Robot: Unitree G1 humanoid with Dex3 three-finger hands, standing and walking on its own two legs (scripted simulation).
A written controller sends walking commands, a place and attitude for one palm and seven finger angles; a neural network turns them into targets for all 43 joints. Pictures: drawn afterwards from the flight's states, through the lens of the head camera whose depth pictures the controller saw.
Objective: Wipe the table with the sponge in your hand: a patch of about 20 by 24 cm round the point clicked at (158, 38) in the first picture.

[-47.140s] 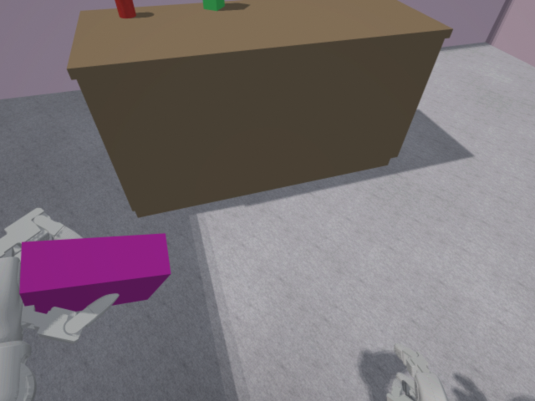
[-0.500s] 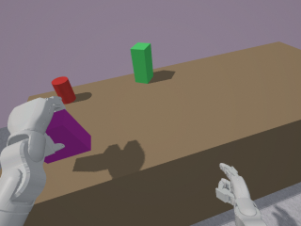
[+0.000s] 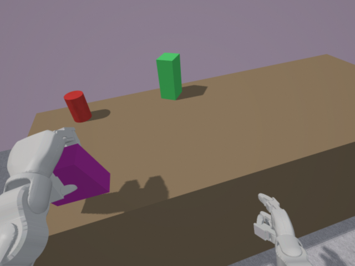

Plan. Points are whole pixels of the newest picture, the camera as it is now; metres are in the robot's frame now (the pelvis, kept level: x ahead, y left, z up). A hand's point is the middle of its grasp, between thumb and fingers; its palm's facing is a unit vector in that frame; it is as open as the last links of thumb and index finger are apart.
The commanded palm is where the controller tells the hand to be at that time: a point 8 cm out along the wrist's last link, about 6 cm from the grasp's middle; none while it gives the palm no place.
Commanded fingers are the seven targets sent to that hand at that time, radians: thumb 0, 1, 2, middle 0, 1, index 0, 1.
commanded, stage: bring the sponge back beside the body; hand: left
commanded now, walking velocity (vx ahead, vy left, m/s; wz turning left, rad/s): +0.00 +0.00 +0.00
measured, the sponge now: (73, 182) +0.22 +0.28 +0.12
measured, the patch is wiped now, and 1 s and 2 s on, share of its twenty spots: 1.00 1.00 1.00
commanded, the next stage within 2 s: step back with the hand held close in 0.60 s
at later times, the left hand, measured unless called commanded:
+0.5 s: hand (51, 170) +0.19 +0.29 +0.18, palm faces +0.29 -0.16 -0.94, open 9.1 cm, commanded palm +0.14 +0.29 +0.25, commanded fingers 0.00 0.10 1.30 -1.20 -1.60 -1.20 -1.60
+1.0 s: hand (73, 151) +0.22 +0.24 +0.22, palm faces +0.36 -0.84 -0.41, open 9.1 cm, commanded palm +0.16 +0.29 +0.24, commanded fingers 0.00 0.10 1.30 -1.20 -1.60 -1.20 -1.60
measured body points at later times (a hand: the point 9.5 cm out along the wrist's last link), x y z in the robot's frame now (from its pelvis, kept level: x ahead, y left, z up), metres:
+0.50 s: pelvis -0.01 +0.01 +0.00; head -0.06 -0.03 +0.44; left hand +0.17 +0.29 +0.23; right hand +0.27 -0.17 -0.04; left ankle +0.06 +0.11 -0.74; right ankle +0.03 -0.10 -0.74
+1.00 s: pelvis +0.00 +0.02 -0.01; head +0.01 +0.04 +0.44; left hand +0.19 +0.28 +0.24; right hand +0.16 -0.22 -0.08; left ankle +0.00 +0.11 -0.74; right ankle +0.03 -0.10 -0.73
